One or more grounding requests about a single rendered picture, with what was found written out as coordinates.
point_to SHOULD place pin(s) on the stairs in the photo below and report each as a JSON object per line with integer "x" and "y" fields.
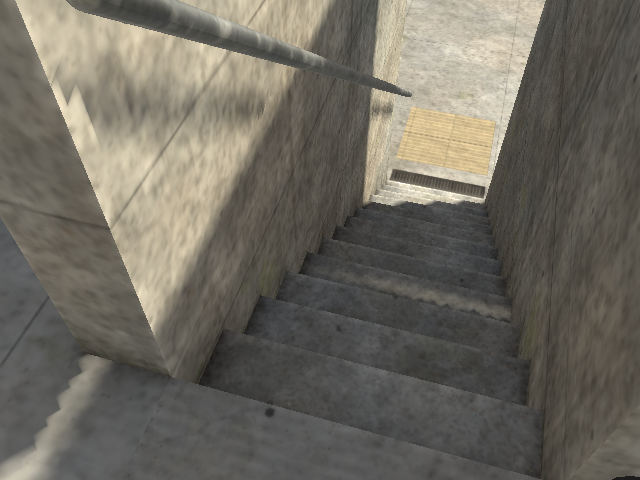
{"x": 399, "y": 326}

